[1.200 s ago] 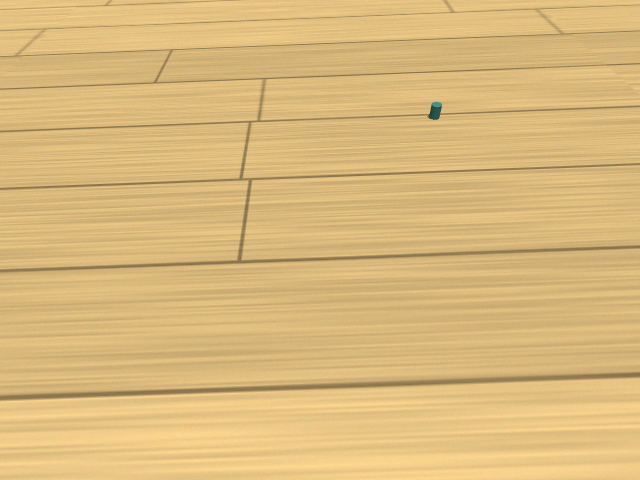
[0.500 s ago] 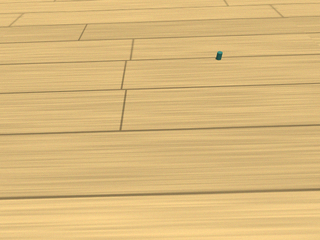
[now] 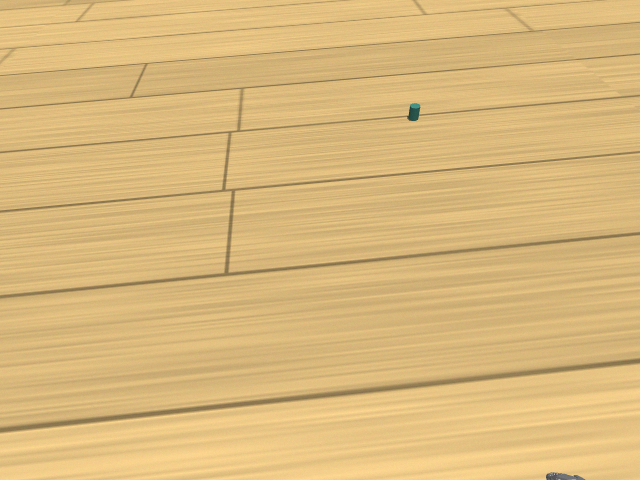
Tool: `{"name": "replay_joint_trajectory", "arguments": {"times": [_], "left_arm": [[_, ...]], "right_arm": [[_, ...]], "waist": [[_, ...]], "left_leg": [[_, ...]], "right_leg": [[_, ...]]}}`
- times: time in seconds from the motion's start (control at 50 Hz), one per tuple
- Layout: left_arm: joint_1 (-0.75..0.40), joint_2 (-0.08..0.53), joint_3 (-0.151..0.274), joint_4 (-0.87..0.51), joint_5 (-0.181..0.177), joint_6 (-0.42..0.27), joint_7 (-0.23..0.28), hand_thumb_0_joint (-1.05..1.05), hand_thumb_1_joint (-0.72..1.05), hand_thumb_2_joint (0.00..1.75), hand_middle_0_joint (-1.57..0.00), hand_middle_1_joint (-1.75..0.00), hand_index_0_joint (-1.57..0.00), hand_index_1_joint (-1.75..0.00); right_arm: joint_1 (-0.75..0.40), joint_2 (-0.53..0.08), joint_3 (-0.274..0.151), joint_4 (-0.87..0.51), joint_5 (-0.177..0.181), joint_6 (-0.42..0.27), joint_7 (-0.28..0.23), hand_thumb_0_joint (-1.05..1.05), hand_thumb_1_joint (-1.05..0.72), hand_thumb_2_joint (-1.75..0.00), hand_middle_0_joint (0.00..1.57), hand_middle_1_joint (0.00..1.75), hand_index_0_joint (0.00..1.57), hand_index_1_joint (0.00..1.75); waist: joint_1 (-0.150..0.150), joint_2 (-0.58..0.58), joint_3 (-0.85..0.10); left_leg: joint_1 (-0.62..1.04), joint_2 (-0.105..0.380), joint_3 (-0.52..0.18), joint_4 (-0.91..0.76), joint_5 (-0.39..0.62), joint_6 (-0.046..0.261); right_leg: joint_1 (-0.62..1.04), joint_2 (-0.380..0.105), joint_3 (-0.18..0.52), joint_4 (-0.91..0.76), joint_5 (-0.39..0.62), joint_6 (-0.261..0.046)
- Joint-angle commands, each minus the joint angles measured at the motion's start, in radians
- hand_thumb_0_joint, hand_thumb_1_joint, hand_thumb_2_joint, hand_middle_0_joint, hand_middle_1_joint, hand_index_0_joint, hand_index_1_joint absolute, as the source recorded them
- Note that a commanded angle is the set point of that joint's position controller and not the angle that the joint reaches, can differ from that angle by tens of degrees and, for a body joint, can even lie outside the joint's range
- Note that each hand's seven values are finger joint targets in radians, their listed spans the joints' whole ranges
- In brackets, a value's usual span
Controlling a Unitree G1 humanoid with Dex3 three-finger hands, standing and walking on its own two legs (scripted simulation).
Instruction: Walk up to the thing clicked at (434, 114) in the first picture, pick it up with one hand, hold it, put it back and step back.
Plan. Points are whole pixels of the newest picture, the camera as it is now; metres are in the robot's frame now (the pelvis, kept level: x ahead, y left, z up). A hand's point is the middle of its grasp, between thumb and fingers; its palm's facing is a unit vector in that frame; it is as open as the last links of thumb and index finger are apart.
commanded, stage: walk up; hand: left
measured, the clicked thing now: (414, 112) +2.11 -0.48 -0.74
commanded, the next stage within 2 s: none
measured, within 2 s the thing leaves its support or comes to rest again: neither
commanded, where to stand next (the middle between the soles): +1.98 -0.06 m, yaw -102 degrees
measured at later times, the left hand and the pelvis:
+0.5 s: hand (228, 383) +0.30 +0.18 -0.12, palm faces -0.29 -0.84 -0.45, open 7.4 cm; pelvis +0.19 -0.08 -0.01, yaw -22 degrees
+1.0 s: hand (321, 157) +0.86 +0.03 -0.11, palm faces -0.68 -0.54 -0.50, open 7.4 cm; pelvis +0.54 -0.08 +0.00, yaw -43 degrees
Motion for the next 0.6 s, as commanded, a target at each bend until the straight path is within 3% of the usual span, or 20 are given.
{"name": "replay_joint_trajectory", "arguments": {"times": [0.0,0.02,0.04,0.08,0.12,0.18,0.2,0.22,0.24,0.26,0.28,0.3,0.32,0.36,0.4,0.44,0.5,0.54,0.58], "left_arm": [[-0.312,0.271,0.06,-0.202,0.01,-0.056,-0.014,0.0,0.9,0.9,-0.2,-0.3,-0.2,-0.3],[-0.241,0.279,0.063,-0.179,0.006,-0.052,-0.023,0.0,0.9,0.9,-0.2,-0.3,-0.2,-0.3],[-0.177,0.289,0.073,-0.168,-0.002,-0.045,-0.036,0.0,0.9,0.9,-0.2,-0.3,-0.2,-0.3],[-0.097,0.303,0.086,-0.141,-0.008,-0.034,-0.058,0.0,0.9,0.9,-0.2,-0.3,-0.2,-0.3],[-0.109,0.299,0.092,-0.149,-0.005,-0.032,-0.069,0.0,0.9,0.9,-0.2,-0.3,-0.2,-0.3],[-0.061,0.293,0.093,-0.153,-0.007,-0.033,-0.066,0.0,0.9,0.9,-0.2,-0.3,-0.2,-0.3],[-0.016,0.295,0.094,-0.143,-0.009,-0.036,-0.061,0.0,0.9,0.9,-0.2,-0.3,-0.2,-0.3],[0.073,0.312,0.104,-0.116,-0.007,-0.041,-0.05,0.0,0.9,0.9,-0.2,-0.3,-0.2,-0.3],[0.212,0.363,0.123,-0.064,-0.005,-0.052,-0.032,0.0,0.9,0.9,-0.2,-0.3,-0.2,-0.3],[0.367,0.436,0.147,-0.045,0.003,-0.06,-0.001,0.0,0.9,0.9,-0.2,-0.3,-0.2,-0.3],[0.311,0.501,0.143,-0.073,-0.014,-0.063,0.013,0.0,0.9,0.9,-0.2,-0.3,-0.2,-0.3],[0.199,0.499,0.131,-0.112,-0.028,-0.068,0.028,0.0,0.9,0.9,-0.2,-0.3,-0.2,-0.3],[0.122,0.487,0.124,-0.135,-0.027,-0.072,0.049,0.0,0.9,0.9,-0.2,-0.3,-0.2,-0.3],[0.042,0.433,0.109,-0.155,-0.024,-0.088,0.07,0.0,0.9,0.9,-0.2,-0.3,-0.2,-0.3],[-0.016,0.393,0.089,-0.166,-0.029,-0.108,0.071,0.0,0.9,0.9,-0.2,-0.3,-0.2,-0.3],[-0.039,0.398,0.093,-0.186,-0.031,-0.131,0.069,0.0,0.9,0.9,-0.2,-0.3,-0.2,-0.3],[0.019,0.397,0.1,-0.188,-0.034,-0.151,0.07,0.0,0.9,0.9,-0.2,-0.3,-0.2,-0.3],[0.056,0.396,0.104,-0.19,-0.032,-0.153,0.073,0.0,0.9,0.9,-0.2,-0.3,-0.2,-0.3],[0.062,0.404,0.107,-0.191,-0.025,-0.151,0.077,0.0,0.9,0.9,-0.2,-0.3,-0.2,-0.3]], "right_arm": [[0.029,-0.342,-0.118,-0.144,0.002,-0.047,-0.006,0.0,-0.9,-0.9,0.2,0.3,0.2,0.3],[0.0,-0.325,-0.11,-0.157,0.003,-0.053,-0.004,0.0,-0.9,-0.9,0.2,0.3,0.2,0.3],[-0.066,-0.344,-0.112,-0.178,0.004,-0.06,0.001,0.0,-0.9,-0.9,0.2,0.3,0.2,0.3],[-0.166,-0.352,-0.115,-0.205,0.0,-0.069,0.013,0.0,-0.9,-0.9,0.2,0.3,0.2,0.3],[-0.165,-0.352,-0.115,-0.211,-0.002,-0.069,0.026,0.0,-0.9,-0.9,0.2,0.3,0.2,0.3],[-0.206,-0.366,-0.12,-0.217,-0.008,-0.058,0.037,0.0,-0.9,-0.9,0.2,0.3,0.2,0.3],[-0.211,-0.357,-0.116,-0.223,-0.01,-0.054,0.039,0.0,-0.9,-0.9,0.2,0.3,0.2,0.3],[-0.233,-0.351,-0.112,-0.236,-0.011,-0.05,0.039,0.0,-0.9,-0.9,0.2,0.3,0.2,0.3],[-0.233,-0.301,-0.091,-0.246,-0.023,-0.042,0.042,0.0,-0.9,-0.9,0.2,0.3,0.2,0.3],[-0.237,-0.229,-0.054,-0.284,-0.016,-0.042,0.056,0.0,-0.9,-0.9,0.2,0.3,0.2,0.3],[-0.257,-0.234,-0.045,-0.327,0.011,-0.047,0.069,0.0,-0.9,-0.9,0.2,0.3,0.2,0.3],[-0.306,-0.28,-0.047,-0.327,0.006,-0.059,0.069,0.0,-0.9,-0.9,0.2,0.3,0.2,0.3],[-0.279,-0.311,-0.047,-0.302,0.023,-0.063,0.073,0.0,-0.9,-0.9,0.2,0.3,0.2,0.3],[-0.207,-0.324,-0.046,-0.26,0.019,-0.058,0.07,0.0,-0.9,-0.9,0.2,0.3,0.2,0.3],[-0.126,-0.318,-0.056,-0.236,0.011,-0.032,0.083,0.0,-0.9,-0.9,0.2,0.3,0.2,0.3],[-0.102,-0.316,-0.063,-0.252,0.0,-0.009,0.1,0.0,-0.9,-0.9,0.2,0.3,0.2,0.3],[-0.139,-0.305,-0.066,-0.286,-0.014,0.005,0.112,0.0,-0.9,-0.9,0.2,0.3,0.2,0.3],[-0.181,-0.28,-0.063,-0.311,-0.019,0.005,0.115,0.0,-0.9,-0.9,0.2,0.3,0.2,0.3],[-0.189,-0.259,-0.063,-0.329,-0.014,0.002,0.117,0.0,-0.9,-0.9,0.2,0.3,0.2,0.3]], "waist": [[-0.15,0.106,-0.018],[-0.103,0.051,-0.05],[-0.052,0.097,-0.043],[0.013,0.143,-0.004],[0.01,0.129,0.046],[0.052,0.108,0.055],[0.064,0.084,0.029],[0.111,0.011,0.0],[0.173,-0.201,-0.046],[0.238,-0.405,-0.03],[0.184,-0.418,-0.011],[0.135,-0.238,0.004],[0.086,-0.162,0.005],[0.018,-0.127,0.016],[-0.032,-0.172,0.05],[-0.053,-0.175,0.054],[-0.044,-0.083,0.042],[-0.031,-0.041,0.042],[-0.037,-0.05,0.027]], "left_leg": [[0.298,0.494,-0.425,-0.315,-0.334,0.206],[0.244,0.467,-0.353,-0.326,-0.319,0.187],[0.167,0.466,-0.302,-0.348,-0.36,0.177],[0.096,0.373,-0.122,-0.318,-0.318,0.139],[0.009,0.317,0.007,-0.273,-0.293,0.114],[-0.125,0.279,0.098,-0.176,-0.348,0.106],[-0.14,0.259,0.119,-0.094,-0.335,0.105],[-0.242,0.222,0.163,0.074,-0.345,0.095],[-0.37,0.121,0.209,0.438,-0.261,0.068],[-0.598,0.035,0.149,0.8,-0.294,0.021],[-0.777,-0.044,-0.038,0.893,-0.294,-0.026],[-0.806,0.045,-0.181,0.904,-0.224,-0.038],[-0.812,0.089,-0.209,0.883,-0.183,-0.033],[-0.674,0.128,-0.205,0.767,-0.064,-0.034],[-0.516,0.123,-0.18,0.651,0.031,-0.032],[-0.477,0.104,-0.15,0.567,0.118,-0.05],[-0.488,0.087,-0.122,0.505,0.233,-0.082],[-0.472,0.091,-0.132,0.421,0.258,-0.093],[-0.382,0.095,-0.14,0.319,0.252,-0.086]], "right_leg": [[-0.637,-0.13,-0.02,0.418,-0.136,-0.012],[-0.567,-0.156,-0.009,0.443,-0.09,-0.005],[-0.499,-0.192,-0.009,0.446,-0.076,0.009],[-0.407,-0.202,-0.056,0.405,-0.002,0.03],[-0.32,-0.197,-0.114,0.339,0.056,0.043],[-0.123,-0.159,-0.209,0.295,0.123,0.033],[-0.055,-0.139,-0.231,0.273,0.114,0.025],[0.095,-0.133,-0.216,0.231,0.115,0.009],[0.26,-0.07,-0.169,0.166,-0.004,-0.024],[0.326,-0.149,0.135,-0.015,-0.349,-0.098],[0.314,-0.35,0.767,-0.389,-0.685,-0.198],[0.282,-0.444,0.91,-0.482,-0.749,-0.244],[0.299,-0.424,0.773,-0.431,-0.653,-0.24],[0.159,-0.349,0.545,-0.353,-0.4,-0.185],[-0.019,-0.26,0.343,-0.378,-0.315,-0.126],[-0.077,-0.213,0.25,-0.398,-0.264,-0.125],[-0.07,-0.188,0.198,-0.402,-0.185,-0.141],[-0.048,-0.176,0.161,-0.365,-0.088,-0.141],[-0.047,-0.173,0.122,-0.322,-0.027,-0.134]]}}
